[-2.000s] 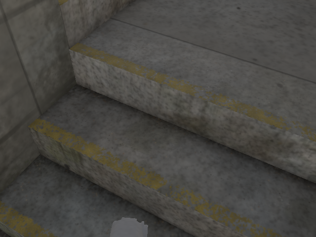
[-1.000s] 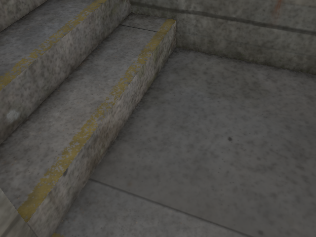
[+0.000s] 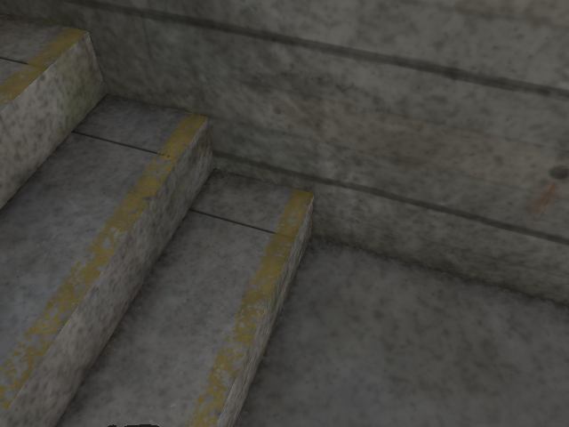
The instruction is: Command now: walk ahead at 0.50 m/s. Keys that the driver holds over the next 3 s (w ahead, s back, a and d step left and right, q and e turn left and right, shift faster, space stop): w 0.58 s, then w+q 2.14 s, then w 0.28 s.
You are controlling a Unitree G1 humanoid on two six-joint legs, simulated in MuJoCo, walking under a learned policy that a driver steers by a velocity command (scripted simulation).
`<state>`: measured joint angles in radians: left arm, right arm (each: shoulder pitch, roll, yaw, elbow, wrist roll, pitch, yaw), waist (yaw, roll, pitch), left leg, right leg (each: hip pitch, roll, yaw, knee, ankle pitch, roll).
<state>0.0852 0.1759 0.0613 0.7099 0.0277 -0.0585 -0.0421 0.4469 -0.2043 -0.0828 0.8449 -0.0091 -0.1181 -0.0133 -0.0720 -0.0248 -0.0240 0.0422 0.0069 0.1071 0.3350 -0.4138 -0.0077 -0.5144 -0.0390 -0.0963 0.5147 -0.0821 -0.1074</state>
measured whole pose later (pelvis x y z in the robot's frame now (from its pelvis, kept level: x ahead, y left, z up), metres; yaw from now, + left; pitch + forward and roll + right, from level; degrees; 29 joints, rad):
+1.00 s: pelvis +0.44 -0.04 +0.00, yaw +8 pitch +1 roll +2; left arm 0.10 0.20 0.01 0.65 0.02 -0.06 0.05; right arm 0.34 -0.26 -0.09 0.84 0.03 -0.03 0.00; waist -0.04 -0.01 0.02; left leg -0.29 -0.10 -0.10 0.91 -0.49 0.02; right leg -0.46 -0.03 -0.03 0.57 -0.12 -0.03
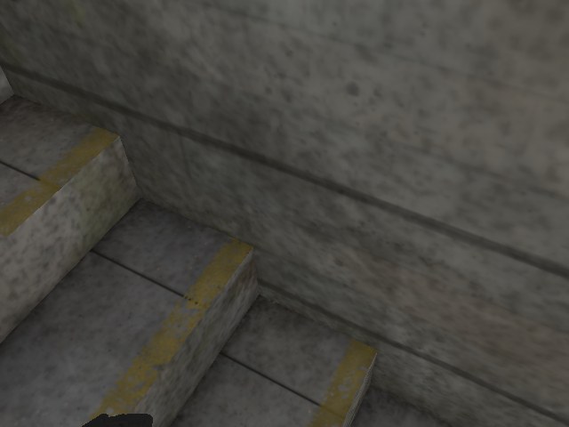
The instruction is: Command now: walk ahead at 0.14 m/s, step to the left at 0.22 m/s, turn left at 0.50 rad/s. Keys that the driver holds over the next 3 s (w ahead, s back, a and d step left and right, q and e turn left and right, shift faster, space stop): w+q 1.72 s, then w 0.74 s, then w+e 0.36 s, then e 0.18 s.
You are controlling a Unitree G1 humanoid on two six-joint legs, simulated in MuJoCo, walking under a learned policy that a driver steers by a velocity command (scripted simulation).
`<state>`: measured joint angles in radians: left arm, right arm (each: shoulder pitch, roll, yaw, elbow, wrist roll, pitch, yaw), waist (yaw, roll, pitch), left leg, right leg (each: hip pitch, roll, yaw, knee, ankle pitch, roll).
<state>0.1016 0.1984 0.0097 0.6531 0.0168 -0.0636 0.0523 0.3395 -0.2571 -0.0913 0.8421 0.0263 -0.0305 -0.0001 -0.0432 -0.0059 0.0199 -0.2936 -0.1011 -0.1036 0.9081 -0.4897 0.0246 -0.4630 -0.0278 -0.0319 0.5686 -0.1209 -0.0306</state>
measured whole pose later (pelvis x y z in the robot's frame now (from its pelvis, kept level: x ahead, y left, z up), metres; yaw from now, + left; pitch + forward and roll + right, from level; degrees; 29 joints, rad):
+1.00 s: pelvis +0.08 +0.22 +0.20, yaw +36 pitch +1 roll -1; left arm 0.04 0.19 0.01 0.53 -0.01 0.01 0.05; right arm 0.43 -0.28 -0.09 0.72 -0.05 -0.04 0.01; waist -0.08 0.06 -0.02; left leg -0.13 -0.12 -0.26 0.48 -0.33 0.10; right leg -0.51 0.00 -0.07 0.71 -0.26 -0.03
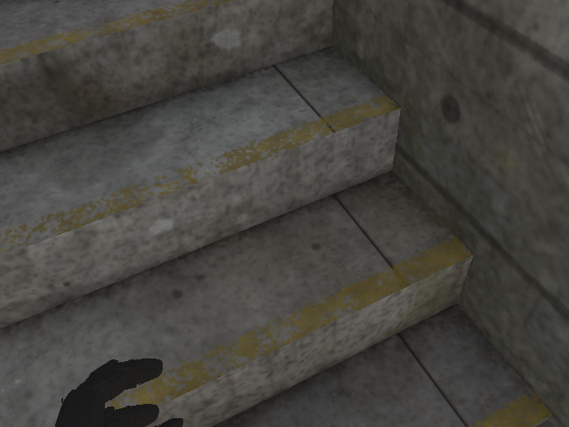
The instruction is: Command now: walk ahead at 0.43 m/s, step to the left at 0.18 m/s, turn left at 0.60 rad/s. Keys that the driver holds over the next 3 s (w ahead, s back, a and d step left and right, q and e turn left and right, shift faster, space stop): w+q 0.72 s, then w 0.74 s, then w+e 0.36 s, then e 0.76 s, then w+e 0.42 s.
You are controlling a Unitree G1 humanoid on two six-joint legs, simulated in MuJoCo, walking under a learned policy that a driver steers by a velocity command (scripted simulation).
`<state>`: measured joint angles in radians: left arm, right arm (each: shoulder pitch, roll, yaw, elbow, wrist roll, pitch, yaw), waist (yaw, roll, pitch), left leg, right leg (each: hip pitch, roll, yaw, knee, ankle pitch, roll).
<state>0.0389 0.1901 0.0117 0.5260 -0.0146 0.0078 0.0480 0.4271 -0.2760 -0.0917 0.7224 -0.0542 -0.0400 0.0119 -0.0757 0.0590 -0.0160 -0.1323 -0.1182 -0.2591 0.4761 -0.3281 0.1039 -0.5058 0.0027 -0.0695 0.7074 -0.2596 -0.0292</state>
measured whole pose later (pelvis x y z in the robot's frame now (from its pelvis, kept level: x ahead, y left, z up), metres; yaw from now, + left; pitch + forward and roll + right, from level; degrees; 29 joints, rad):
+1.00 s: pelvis +0.52 +0.16 +0.28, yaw +30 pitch +9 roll -4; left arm 0.07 0.16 -0.04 0.80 0.05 -0.01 -0.05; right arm 0.34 -0.23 -0.04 1.07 -0.05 -0.06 0.15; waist 0.08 0.06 -0.20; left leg -0.65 -0.13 -0.24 1.57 0.14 0.22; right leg -0.77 0.07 -0.13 1.04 -0.43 -0.10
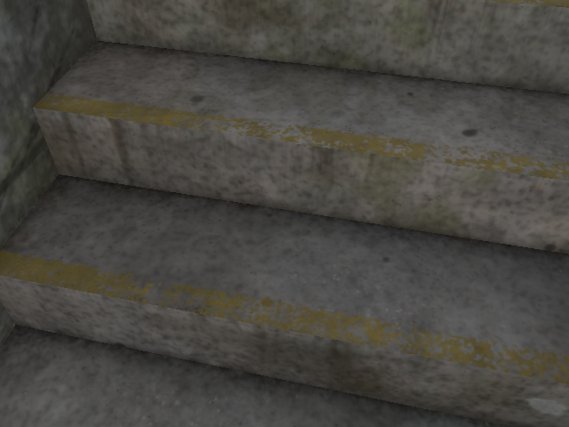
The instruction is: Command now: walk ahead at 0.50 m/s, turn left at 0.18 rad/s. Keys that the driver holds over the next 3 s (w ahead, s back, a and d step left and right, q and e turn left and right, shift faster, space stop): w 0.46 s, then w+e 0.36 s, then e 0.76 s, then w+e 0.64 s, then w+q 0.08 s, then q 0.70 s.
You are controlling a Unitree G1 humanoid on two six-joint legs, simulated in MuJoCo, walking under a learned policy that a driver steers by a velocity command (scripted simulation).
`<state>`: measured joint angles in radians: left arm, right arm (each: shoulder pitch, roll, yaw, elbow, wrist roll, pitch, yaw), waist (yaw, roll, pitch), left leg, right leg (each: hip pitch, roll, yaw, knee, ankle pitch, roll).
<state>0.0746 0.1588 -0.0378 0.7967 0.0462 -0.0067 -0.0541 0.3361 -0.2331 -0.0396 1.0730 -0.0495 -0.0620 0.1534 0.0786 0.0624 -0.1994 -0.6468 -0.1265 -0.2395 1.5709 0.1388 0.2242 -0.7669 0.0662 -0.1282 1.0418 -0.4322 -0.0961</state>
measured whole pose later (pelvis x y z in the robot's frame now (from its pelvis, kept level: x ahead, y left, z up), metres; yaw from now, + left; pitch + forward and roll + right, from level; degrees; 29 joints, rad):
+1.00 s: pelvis +0.56 -0.01 +0.35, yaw -13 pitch +7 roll -3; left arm 0.04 0.17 0.00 0.83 0.05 -0.02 -0.05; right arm 0.32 -0.21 -0.02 1.04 -0.05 -0.08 0.12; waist 0.04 0.06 -0.17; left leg -0.48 0.01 -0.10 1.38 0.00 0.08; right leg -0.82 0.11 -0.09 1.12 -0.42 -0.10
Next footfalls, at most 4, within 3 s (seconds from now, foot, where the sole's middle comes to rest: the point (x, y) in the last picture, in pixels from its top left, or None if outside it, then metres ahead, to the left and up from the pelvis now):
0.36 left None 0.40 0.12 -0.51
0.86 right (386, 288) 0.66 -0.10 -0.33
1.54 left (265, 117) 0.93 0.15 -0.15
2.08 right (396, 187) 0.76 -0.10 -0.17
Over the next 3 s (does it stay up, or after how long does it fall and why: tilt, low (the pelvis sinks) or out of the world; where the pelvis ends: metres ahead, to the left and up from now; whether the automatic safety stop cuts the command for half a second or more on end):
stays up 0.77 -0.14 0.44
